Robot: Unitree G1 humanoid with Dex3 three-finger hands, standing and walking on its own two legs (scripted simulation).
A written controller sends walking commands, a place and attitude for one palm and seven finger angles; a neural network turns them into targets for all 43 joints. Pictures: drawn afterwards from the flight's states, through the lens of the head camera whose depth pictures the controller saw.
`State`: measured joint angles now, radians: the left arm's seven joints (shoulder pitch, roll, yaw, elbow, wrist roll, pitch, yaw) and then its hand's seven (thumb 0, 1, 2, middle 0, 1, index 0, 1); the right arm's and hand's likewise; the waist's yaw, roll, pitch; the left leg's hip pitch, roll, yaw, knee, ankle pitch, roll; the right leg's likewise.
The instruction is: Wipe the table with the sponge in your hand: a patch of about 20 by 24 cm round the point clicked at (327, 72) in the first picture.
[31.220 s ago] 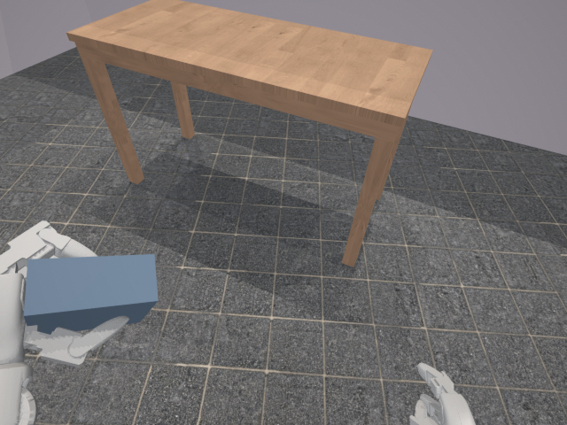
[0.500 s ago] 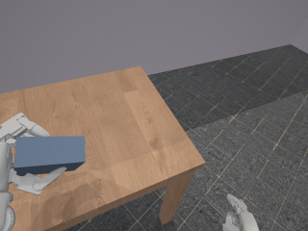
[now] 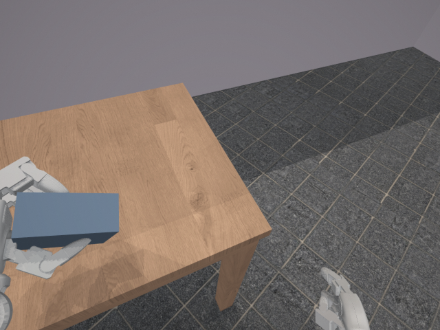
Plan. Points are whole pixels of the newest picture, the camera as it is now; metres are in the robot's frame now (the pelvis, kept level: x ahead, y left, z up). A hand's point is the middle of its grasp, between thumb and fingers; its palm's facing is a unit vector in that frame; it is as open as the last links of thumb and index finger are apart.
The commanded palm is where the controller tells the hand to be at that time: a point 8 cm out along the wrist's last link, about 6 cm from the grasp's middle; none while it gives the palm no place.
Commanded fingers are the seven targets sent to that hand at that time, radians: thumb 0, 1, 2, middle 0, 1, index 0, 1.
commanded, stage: shuffle to correct the standing spot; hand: left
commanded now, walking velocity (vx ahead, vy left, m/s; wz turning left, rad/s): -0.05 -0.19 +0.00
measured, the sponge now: (81, 221) +0.23 +0.22 +0.13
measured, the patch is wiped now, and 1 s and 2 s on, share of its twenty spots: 0.00 0.00 0.00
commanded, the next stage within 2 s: none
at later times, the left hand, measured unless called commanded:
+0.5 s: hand (66, 220) +0.22 +0.22 +0.16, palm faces +0.30 -0.86 -0.42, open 9.5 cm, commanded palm +0.16 +0.26 +0.18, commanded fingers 0.00 0.10 1.30 -1.20 -1.60 -1.20 -1.60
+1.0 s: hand (70, 219) +0.22 +0.22 +0.15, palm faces +0.30 -0.86 -0.41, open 9.5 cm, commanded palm +0.16 +0.26 +0.18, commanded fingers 0.00 0.10 1.30 -1.20 -1.60 -1.20 -1.60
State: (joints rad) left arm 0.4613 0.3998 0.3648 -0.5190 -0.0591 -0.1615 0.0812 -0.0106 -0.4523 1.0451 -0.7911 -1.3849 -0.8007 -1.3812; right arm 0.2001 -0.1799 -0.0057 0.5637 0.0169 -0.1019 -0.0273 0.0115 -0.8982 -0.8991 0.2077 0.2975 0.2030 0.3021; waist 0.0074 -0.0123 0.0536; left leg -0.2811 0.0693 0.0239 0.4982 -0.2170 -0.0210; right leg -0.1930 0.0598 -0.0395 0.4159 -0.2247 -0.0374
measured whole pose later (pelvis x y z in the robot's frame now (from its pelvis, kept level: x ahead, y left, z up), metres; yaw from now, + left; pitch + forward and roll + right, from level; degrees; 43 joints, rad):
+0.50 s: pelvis +0.00 -0.02 +0.00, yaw +0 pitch +0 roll -1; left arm 0.49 0.42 0.37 -0.55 -0.08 -0.14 0.08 -0.01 -0.45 1.05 -0.79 -1.39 -0.80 -1.38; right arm 0.21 -0.20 -0.02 0.57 0.02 -0.08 -0.05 0.01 -0.90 -0.90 0.21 0.30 0.20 0.30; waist -0.01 -0.01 0.06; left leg -0.30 0.09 0.01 0.54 -0.24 -0.05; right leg -0.22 0.08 -0.05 0.47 -0.25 -0.06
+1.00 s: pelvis +0.00 -0.02 +0.00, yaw +0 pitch +1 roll -1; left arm 0.48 0.40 0.35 -0.55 -0.08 -0.13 0.09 -0.01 -0.45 1.05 -0.79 -1.39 -0.80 -1.38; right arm 0.20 -0.19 -0.01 0.57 0.02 -0.08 -0.04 0.01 -0.90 -0.90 0.21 0.30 0.20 0.30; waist 0.00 -0.01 0.06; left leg -0.31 0.09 0.01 0.54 -0.24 -0.04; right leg -0.22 0.08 -0.05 0.46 -0.25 -0.07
